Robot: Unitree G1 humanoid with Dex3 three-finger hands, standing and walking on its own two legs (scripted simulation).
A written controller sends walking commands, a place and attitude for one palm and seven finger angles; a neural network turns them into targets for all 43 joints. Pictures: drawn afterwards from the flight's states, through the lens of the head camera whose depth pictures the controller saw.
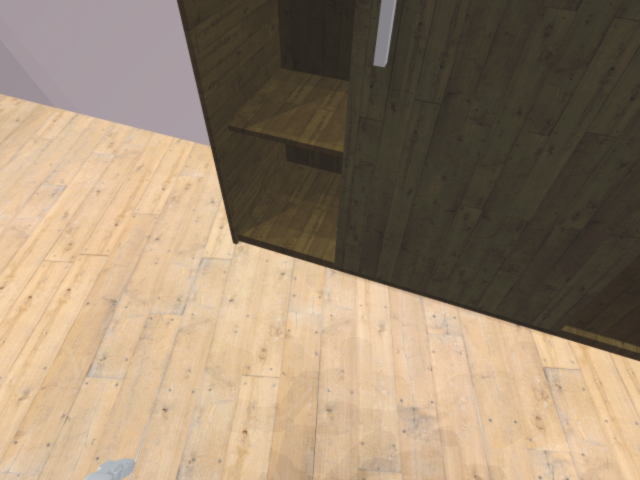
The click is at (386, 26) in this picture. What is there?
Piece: wardrobe's sliding door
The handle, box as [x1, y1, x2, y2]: [373, 0, 396, 66]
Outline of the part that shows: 396,0 381,0 373,63 374,65 384,66 386,63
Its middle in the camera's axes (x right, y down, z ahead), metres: +0.14 -0.47 +0.75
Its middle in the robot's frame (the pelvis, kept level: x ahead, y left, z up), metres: +0.91 -0.07 +0.22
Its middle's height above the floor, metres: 0.99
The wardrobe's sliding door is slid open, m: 0.42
